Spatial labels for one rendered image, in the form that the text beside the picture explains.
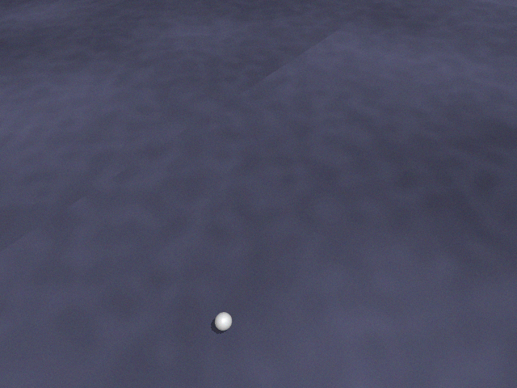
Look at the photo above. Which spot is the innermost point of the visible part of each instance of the ball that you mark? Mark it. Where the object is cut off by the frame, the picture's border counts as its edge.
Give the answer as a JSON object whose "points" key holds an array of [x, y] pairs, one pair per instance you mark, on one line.
{"points": [[223, 321]]}

